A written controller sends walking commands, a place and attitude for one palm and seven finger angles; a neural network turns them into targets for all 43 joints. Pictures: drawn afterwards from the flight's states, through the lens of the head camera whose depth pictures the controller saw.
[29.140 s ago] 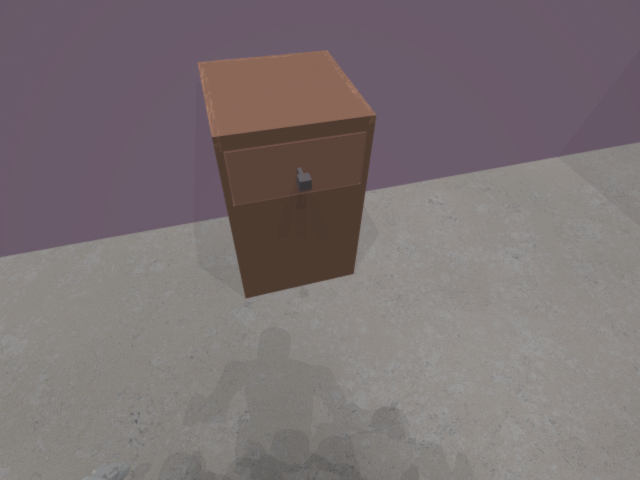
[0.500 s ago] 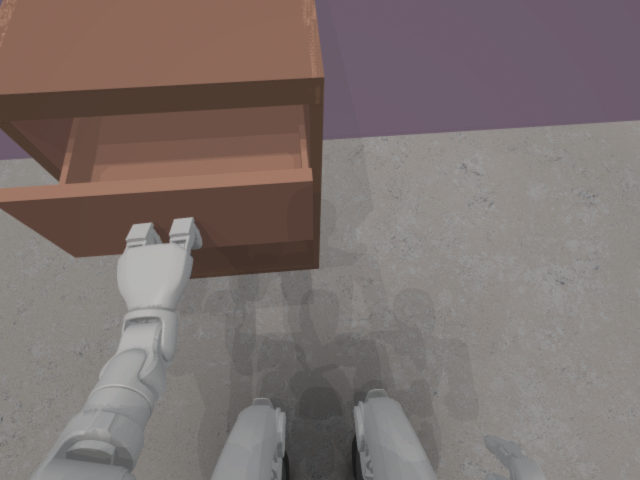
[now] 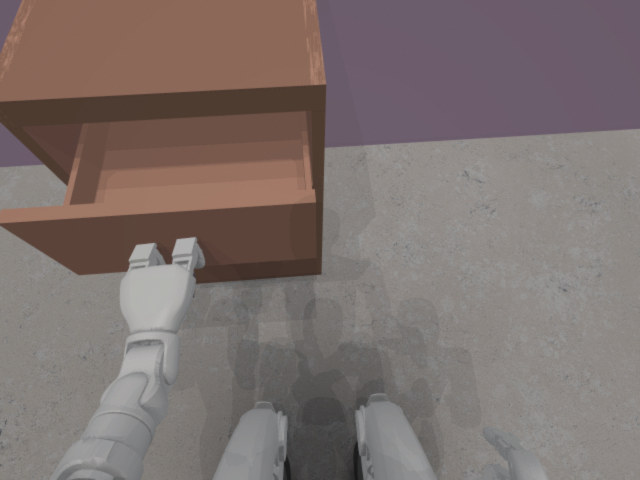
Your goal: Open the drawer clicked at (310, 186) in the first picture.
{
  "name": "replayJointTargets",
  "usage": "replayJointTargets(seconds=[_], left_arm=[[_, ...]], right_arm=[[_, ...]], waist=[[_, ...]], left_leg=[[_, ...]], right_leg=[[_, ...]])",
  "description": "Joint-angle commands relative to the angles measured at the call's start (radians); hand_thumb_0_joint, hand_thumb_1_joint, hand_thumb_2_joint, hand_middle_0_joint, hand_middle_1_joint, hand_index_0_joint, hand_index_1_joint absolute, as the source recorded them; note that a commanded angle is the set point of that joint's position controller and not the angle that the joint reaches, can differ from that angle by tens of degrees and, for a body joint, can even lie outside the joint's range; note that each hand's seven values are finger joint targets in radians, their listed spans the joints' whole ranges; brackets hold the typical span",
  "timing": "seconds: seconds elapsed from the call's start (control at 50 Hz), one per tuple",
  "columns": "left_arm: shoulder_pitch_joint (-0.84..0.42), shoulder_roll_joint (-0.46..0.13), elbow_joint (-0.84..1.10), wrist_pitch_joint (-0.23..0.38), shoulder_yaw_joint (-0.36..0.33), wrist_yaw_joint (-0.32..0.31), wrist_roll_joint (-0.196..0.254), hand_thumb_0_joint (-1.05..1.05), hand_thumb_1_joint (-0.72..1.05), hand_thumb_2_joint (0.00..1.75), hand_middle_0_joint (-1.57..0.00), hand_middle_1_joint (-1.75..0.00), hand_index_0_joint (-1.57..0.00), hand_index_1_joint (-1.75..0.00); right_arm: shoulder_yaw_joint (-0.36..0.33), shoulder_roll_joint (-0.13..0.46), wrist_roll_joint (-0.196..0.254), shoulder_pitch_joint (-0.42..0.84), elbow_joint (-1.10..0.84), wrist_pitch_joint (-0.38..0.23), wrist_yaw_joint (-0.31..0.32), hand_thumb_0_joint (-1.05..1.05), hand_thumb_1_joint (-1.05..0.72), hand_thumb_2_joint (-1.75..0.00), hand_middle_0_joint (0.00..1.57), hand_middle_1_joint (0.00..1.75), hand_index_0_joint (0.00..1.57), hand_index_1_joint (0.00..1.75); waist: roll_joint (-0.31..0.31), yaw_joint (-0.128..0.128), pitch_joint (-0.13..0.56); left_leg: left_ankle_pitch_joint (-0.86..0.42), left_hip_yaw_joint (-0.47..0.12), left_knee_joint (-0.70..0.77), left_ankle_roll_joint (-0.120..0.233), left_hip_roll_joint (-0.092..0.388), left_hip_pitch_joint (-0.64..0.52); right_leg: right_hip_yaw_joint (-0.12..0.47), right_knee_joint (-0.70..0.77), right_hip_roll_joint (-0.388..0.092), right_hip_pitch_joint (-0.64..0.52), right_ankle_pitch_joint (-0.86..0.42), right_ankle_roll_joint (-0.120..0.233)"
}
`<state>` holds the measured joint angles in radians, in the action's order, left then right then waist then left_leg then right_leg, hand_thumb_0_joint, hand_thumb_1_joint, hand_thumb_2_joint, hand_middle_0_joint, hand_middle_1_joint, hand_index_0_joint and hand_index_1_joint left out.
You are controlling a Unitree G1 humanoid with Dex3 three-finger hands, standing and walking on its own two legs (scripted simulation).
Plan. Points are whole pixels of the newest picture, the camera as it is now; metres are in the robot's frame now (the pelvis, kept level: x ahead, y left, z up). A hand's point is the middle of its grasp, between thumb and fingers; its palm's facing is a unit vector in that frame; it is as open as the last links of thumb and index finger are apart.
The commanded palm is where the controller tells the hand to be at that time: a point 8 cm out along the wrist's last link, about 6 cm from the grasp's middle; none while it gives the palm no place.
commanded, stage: pull the drawer open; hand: left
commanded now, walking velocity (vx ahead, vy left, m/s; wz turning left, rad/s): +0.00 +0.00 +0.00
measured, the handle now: (179, 269) +0.39 +0.21 -0.07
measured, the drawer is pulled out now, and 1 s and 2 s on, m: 0.15 0.20 0.25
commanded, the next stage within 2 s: none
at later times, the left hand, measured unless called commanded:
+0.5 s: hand (173, 323) +0.32 +0.21 -0.09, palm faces -0.04 -0.04 -1.00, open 6.8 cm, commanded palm +0.28 +0.21 -0.04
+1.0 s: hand (172, 340) +0.30 +0.21 -0.09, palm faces -0.05 -0.05 -1.00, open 6.9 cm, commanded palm +0.26 +0.21 -0.04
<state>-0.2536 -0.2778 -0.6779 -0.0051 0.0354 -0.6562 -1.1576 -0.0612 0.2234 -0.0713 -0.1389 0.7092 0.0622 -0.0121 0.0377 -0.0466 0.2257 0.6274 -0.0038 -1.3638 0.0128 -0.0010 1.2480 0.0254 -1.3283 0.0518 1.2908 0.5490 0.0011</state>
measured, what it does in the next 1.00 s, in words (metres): stands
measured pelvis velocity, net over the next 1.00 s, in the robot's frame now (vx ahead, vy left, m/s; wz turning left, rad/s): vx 0.00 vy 0.00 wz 0.01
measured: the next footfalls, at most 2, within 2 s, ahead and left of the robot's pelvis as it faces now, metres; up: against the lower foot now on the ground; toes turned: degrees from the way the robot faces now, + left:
none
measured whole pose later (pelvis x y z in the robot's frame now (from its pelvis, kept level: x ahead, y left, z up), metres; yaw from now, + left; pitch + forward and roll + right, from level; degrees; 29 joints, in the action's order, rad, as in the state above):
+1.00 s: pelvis +0.00 +0.00 +0.00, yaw +0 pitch +28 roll -1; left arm -0.04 -0.25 -0.51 -0.05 0.10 -0.69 -1.17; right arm -0.05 0.21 -0.07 -0.09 0.68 0.06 -0.01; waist 0.03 -0.02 0.23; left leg 0.64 -0.01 -1.36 0.01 0.00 1.21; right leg 0.02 -1.33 0.05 1.26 0.56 0.01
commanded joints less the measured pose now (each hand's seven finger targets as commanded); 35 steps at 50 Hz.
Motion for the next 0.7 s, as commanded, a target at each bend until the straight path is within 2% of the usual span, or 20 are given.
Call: replayJointTargets(seconds=[0.0, 0.02, 0.06, 0.12, 0.14, 0.16, 0.2, 0.24, 0.28, 0.32, 0.34, 0.36, 0.42, 0.44, 0.5, 0.52, 0.54, 0.62, 0.64, 0.68], left_arm=[[-0.035, -0.141, 0.202, -0.015, -0.059, -0.070, -0.001, 0.00, 0.90, 0.90, -0.40, -1.35, -0.40, -1.35], [-0.024, -0.137, 0.194, -0.019, -0.058, -0.071, 0.001, 0.00, 0.90, 0.90, -0.40, -1.35, -0.40, -1.35], [-0.002, -0.151, 0.203, -0.022, -0.074, -0.070, 0.004, 0.00, 0.90, 0.90, -0.40, -1.35, -0.40, -1.35], [-0.014, -0.126, 0.223, -0.024, -0.046, -0.071, 0.003, 0.00, 0.90, 0.90, -0.40, -1.35, -0.40, -1.35], [-0.014, -0.144, 0.227, -0.026, -0.062, -0.071, 0.005, 0.00, 0.90, 0.90, -0.40, -1.35, -0.40, -1.35], [-0.007, -0.131, 0.226, -0.026, -0.049, -0.074, -0.001, 0.00, 0.90, 0.90, -0.40, -1.35, -0.40, -1.35], [-0.010, -0.123, 0.225, -0.029, -0.041, -0.076, -0.002, 0.00, 0.90, 0.90, -0.40, -1.35, -0.40, -1.35], [0.008, -0.123, 0.237, -0.033, -0.044, -0.078, 0.001, 0.00, 0.90, 0.90, -0.40, -1.35, -0.40, -1.35], [-0.003, -0.109, 0.235, -0.038, -0.025, -0.078, -0.005, 0.00, 0.90, 0.90, -0.40, -1.35, -0.40, -1.35], [0.012, -0.112, 0.240, -0.038, -0.028, -0.079, -0.004, 0.00, 0.90, 0.90, -0.40, -1.35, -0.40, -1.35], [0.028, -0.120, 0.251, -0.040, -0.039, -0.078, 0.000, 0.00, 0.90, 0.90, -0.40, -1.35, -0.40, -1.35], [0.053, -0.104, 0.242, -0.044, -0.022, -0.078, -0.001, 0.00, 0.90, 0.90, -0.40, -1.35, -0.40, -1.35], [0.052, -0.101, 0.262, -0.045, -0.018, -0.075, 0.002, 0.00, 0.90, 0.90, -0.40, -1.35, -0.40, -1.35], [0.065, -0.118, 0.263, -0.046, -0.037, -0.074, 0.005, 0.00, 0.90, 0.90, -0.40, -1.35, -0.40, -1.35], [0.072, -0.096, 0.277, -0.043, -0.012, -0.075, 0.001, 0.00, 0.90, 0.90, -0.40, -1.35, -0.40, -1.35], [0.098, -0.105, 0.266, -0.045, -0.025, -0.076, -0.002, 0.00, 0.90, 0.90, -0.40, -1.35, -0.40, -1.35], [0.105, -0.109, 0.278, -0.046, -0.031, -0.075, 0.004, 0.00, 0.90, 0.90, -0.40, -1.35, -0.40, -1.35], [0.149, -0.103, 0.283, -0.045, -0.029, -0.077, 0.001, 0.00, 0.90, 0.90, -0.40, -1.35, -0.40, -1.35], [0.141, -0.124, 0.295, -0.044, -0.048, -0.078, 0.004, 0.00, 0.90, 0.90, -0.40, -1.35, -0.40, -1.35], [0.159, -0.104, 0.298, -0.043, -0.029, -0.082, -0.005, 0.00, 0.90, 0.90, -0.40, -1.35, -0.40, -1.35]], right_arm=[[-0.046, 0.133, 0.000, -0.051, -0.096, -0.026, 0.009, 0.00, -0.90, -0.90, 0.20, 0.30, 0.20, 0.30], [-0.047, 0.132, 0.002, -0.053, -0.095, -0.026, 0.009, 0.00, -0.90, -0.90, 0.20, 0.30, 0.20, 0.30], [-0.044, 0.133, 0.003, -0.045, -0.101, -0.026, 0.011, 0.00, -0.90, -0.90, 0.20, 0.30, 0.20, 0.30], [-0.046, 0.130, 0.003, -0.039, -0.100, -0.031, 0.012, 0.00, -0.90, -0.90, 0.20, 0.30, 0.20, 0.30], [-0.044, 0.134, 0.002, -0.037, -0.102, -0.032, 0.012, 0.00, -0.90, -0.90, 0.20, 0.30, 0.20, 0.30], [-0.043, 0.131, 0.002, -0.036, -0.102, -0.032, 0.013, 0.00, -0.90, -0.90, 0.20, 0.30, 0.20, 0.30], [-0.044, 0.131, 0.003, -0.034, -0.102, -0.034, 0.014, 0.00, -0.90, -0.90, 0.20, 0.30, 0.20, 0.30], [-0.043, 0.131, 0.001, -0.027, -0.107, -0.035, 0.012, 0.00, -0.90, -0.90, 0.20, 0.30, 0.20, 0.30], [-0.044, 0.129, 0.002, -0.028, -0.103, -0.034, 0.014, 0.00, -0.90, -0.90, 0.20, 0.30, 0.20, 0.30], [-0.043, 0.129, 0.002, -0.026, -0.106, -0.036, 0.015, 0.00, -0.90, -0.90, 0.20, 0.30, 0.20, 0.30], [-0.043, 0.130, 0.000, -0.021, -0.109, -0.038, 0.015, 0.00, -0.90, -0.90, 0.20, 0.30, 0.20, 0.30], [-0.040, 0.127, 0.002, -0.017, -0.114, -0.036, 0.014, 0.00, -0.90, -0.90, 0.20, 0.30, 0.20, 0.30], [-0.041, 0.125, 0.002, -0.014, -0.114, -0.038, 0.016, 0.00, -0.90, -0.90, 0.20, 0.30, 0.20, 0.30], [-0.041, 0.127, 0.002, -0.014, -0.116, -0.038, 0.016, 0.00, -0.90, -0.90, 0.20, 0.30, 0.20, 0.30], [-0.039, 0.123, 0.002, -0.006, -0.117, -0.040, 0.017, 0.00, -0.90, -0.90, 0.20, 0.30, 0.20, 0.30], [-0.040, 0.124, 0.002, -0.010, -0.119, -0.038, 0.017, 0.00, -0.90, -0.90, 0.20, 0.30, 0.20, 0.30], [-0.039, 0.125, 0.001, -0.006, -0.122, -0.039, 0.016, 0.00, -0.90, -0.90, 0.20, 0.30, 0.20, 0.30], [-0.037, 0.121, 0.001, 0.002, -0.127, -0.039, 0.017, 0.00, -0.90, -0.90, 0.20, 0.30, 0.20, 0.30], [-0.036, 0.125, 0.000, 0.005, -0.128, -0.039, 0.017, 0.00, -0.90, -0.90, 0.20, 0.30, 0.20, 0.30], [-0.037, 0.122, 0.000, 0.008, -0.129, -0.037, 0.017, 0.00, -0.90, -0.90, 0.20, 0.30, 0.20, 0.30]], waist=[[0.019, 0.047, 0.468], [-0.006, 0.042, 0.459], [-0.015, 0.049, 0.458], [-0.004, 0.040, 0.457], [0.013, 0.046, 0.453], [0.017, 0.045, 0.451], [-0.008, 0.039, 0.442], [0.011, 0.048, 0.447], [0.002, 0.037, 0.440], [-0.009, 0.041, 0.438], [0.014, 0.052, 0.452], [0.003, 0.053, 0.444], [-0.006, 0.047, 0.446], [-0.004, 0.054, 0.445], [0.004, 0.049, 0.433], [-0.015, 0.053, 0.429], [0.004, 0.057, 0.436], [-0.010, 0.063, 0.426], [0.003, 0.067, 0.430], [-0.003, 0.063, 0.423]], left_leg=[[-0.493, -0.003, 0.147, 0.006, -0.020, -0.328], [-0.482, -0.003, 0.149, 0.007, -0.019, -0.322], [-0.473, -0.004, 0.149, 0.007, -0.020, -0.310], [-0.456, -0.007, 0.153, 0.007, -0.018, -0.323], [-0.462, -0.010, 0.154, 0.005, -0.021, -0.323], [-0.471, -0.010, 0.154, 0.005, -0.019, -0.329], [-0.453, -0.012, 0.153, 0.006, -0.018, -0.320], [-0.461, -0.012, 0.156, 0.005, -0.020, -0.328], [-0.456, -0.013, 0.155, 0.006, -0.017, -0.336], [-0.446, -0.011, 0.157, 0.006, -0.019, -0.329], [-0.457, -0.014, 0.158, 0.004, -0.021, -0.337], [-0.453, -0.009, 0.160, 0.006, -0.023, -0.330], [-0.445, -0.006, 0.156, 0.008, -0.022, -0.328], [-0.449, -0.010, 0.158, 0.006, -0.024, -0.326], [-0.447, -0.008, 0.156, 0.008, -0.022, -0.330], [-0.447, -0.009, 0.158, 0.007, -0.023, -0.328], [-0.463, -0.009, 0.156, 0.007, -0.024, -0.331], [-0.447, -0.003, 0.155, 0.007, -0.026, -0.318], [-0.453, -0.008, 0.156, 0.005, -0.026, -0.321], [-0.453, -0.008, 0.154, 0.006, -0.024, -0.326]], right_leg=[[-0.041, 0.126, -0.007, -0.338, -0.473, 0.050], [-0.044, 0.130, -0.006, -0.346, -0.470, 0.049], [-0.039, 0.128, -0.006, -0.352, -0.468, 0.048], [-0.045, 0.133, -0.006, -0.335, -0.438, 0.048], [-0.045, 0.129, -0.005, -0.330, -0.431, 0.050], [-0.046, 0.129, -0.007, -0.324, -0.436, 0.049], [-0.046, 0.132, -0.007, -0.322, -0.421, 0.048], [-0.051, 0.130, -0.005, -0.323, -0.421, 0.052], [-0.052, 0.135, -0.007, -0.310, -0.415, 0.049], [-0.049, 0.138, -0.006, -0.322, -0.414, 0.049], [-0.050, 0.132, -0.005, -0.325, -0.415, 0.051], [-0.049, 0.137, -0.008, -0.334, -0.417, 0.050], [-0.044, 0.142, -0.008, -0.340, -0.428, 0.048], [-0.047, 0.138, -0.006, -0.344, -0.425, 0.051], [-0.045, 0.141, -0.007, -0.331, -0.423, 0.049], [-0.046, 0.141, -0.007, -0.339, -0.424, 0.049], [-0.045, 0.138, -0.005, -0.342, -0.441, 0.052], [-0.041, 0.139, -0.008, -0.354, -0.441, 0.051], [-0.041, 0.135, -0.006, -0.350, -0.437, 0.054], [-0.042, 0.135, -0.007, -0.339, -0.436, 0.052]])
